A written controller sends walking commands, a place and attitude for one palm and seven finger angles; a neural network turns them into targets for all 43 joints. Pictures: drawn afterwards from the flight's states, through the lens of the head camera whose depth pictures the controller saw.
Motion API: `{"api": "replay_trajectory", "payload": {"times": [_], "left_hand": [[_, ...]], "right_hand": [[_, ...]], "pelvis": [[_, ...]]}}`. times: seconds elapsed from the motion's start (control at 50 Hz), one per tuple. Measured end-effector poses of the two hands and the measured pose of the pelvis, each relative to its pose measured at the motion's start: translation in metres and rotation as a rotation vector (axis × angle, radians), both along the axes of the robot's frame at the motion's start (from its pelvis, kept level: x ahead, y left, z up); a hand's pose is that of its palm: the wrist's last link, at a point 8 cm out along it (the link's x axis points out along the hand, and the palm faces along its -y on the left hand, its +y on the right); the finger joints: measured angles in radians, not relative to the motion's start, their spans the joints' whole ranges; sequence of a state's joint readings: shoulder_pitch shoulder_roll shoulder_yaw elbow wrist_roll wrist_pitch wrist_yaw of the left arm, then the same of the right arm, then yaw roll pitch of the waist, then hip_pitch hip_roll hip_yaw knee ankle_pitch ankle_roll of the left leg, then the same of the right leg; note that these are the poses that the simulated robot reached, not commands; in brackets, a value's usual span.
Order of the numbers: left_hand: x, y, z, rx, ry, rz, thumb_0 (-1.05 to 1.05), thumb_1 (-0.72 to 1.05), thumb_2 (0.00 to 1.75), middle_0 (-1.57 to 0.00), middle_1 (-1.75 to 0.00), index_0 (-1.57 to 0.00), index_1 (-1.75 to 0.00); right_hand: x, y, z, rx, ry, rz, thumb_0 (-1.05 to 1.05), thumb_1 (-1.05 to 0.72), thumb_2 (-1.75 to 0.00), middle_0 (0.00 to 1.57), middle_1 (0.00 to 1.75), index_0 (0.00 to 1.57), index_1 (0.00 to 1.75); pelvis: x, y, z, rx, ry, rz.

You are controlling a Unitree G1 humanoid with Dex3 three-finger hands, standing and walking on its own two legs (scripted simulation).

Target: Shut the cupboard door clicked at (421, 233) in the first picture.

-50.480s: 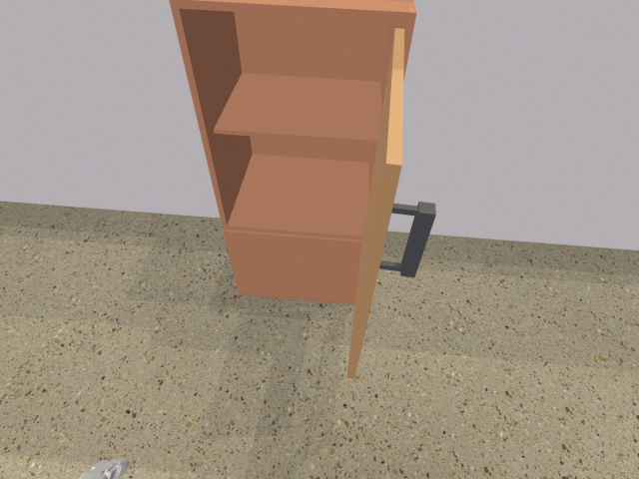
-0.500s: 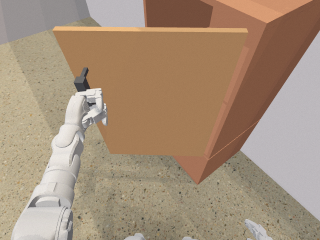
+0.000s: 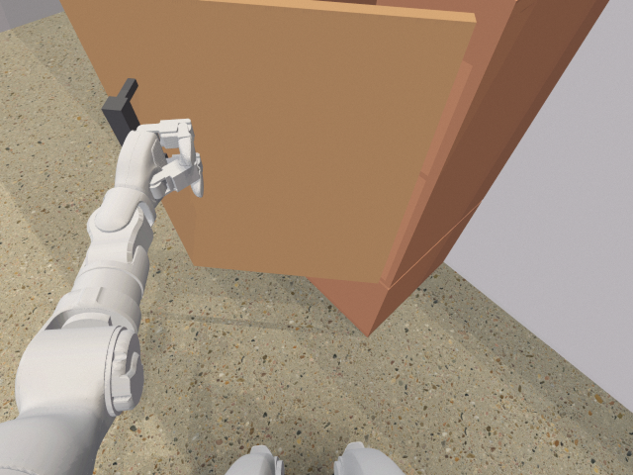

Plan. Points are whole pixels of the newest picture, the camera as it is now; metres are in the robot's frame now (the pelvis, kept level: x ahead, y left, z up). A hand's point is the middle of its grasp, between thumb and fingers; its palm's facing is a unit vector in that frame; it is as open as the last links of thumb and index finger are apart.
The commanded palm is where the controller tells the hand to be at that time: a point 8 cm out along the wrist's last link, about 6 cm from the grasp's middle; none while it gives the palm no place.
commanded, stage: push the door shut along its arc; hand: left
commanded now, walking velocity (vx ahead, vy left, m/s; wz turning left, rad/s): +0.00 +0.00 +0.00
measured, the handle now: (142, 137) +0.54 +0.20 +0.09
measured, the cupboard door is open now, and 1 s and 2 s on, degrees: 41 28 23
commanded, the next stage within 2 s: pull the fist back off the door in 0.96 s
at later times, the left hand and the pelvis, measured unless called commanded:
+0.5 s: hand (215, 140) +0.52 +0.10 +0.10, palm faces -0.28 -0.96 -0.01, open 3.0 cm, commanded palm +0.52 +0.15 +0.10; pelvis +0.00 +0.00 -0.01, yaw +0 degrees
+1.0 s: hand (239, 116) +0.56 +0.07 +0.11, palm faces -0.38 -0.93 -0.02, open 3.4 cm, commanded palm +0.58 +0.11 +0.10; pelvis +0.00 -0.01 -0.03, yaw +0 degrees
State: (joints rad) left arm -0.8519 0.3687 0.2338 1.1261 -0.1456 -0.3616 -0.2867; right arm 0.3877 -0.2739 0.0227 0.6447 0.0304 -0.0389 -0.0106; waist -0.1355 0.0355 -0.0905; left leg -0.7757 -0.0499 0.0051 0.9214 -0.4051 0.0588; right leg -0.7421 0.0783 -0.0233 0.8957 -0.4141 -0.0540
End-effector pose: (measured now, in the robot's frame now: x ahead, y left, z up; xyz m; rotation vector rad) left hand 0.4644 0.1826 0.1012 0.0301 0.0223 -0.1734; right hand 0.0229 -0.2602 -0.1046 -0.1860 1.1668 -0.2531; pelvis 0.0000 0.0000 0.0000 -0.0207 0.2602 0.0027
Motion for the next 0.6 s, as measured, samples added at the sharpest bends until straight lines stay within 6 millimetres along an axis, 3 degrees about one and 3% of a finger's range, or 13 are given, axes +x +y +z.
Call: {"api": "replay_trajectory", "payload": {"times": [0.3, 0.6], "left_hand": [[0.038, -0.018, 0.005, -0.005, -0.009, -0.087, 0.02, 0.9, 0.9, -1.3, -1.5, -1.3, -1.5], [0.06, -0.026, 0.006, 0.0, 0.034, -0.125, -0.01, 0.94, 0.94, -1.3, -1.5, -1.3, -1.5]], "right_hand": [[-0.02, -0.003, -0.003, -0.025, 0.068, -0.03, 0.01, -0.9, -0.9, 0.2, 0.3, 0.2, 0.3], [-0.031, -0.004, -0.008, -0.022, 0.128, -0.033, 0.0, -0.9, -0.9, 0.2, 0.3, 0.21, 0.3]], "pelvis": [[0.0, 0.002, -0.009, -0.014, 0.062, 0.002], [0.001, -0.003, -0.015, -0.022, 0.099, 0.013]]}}
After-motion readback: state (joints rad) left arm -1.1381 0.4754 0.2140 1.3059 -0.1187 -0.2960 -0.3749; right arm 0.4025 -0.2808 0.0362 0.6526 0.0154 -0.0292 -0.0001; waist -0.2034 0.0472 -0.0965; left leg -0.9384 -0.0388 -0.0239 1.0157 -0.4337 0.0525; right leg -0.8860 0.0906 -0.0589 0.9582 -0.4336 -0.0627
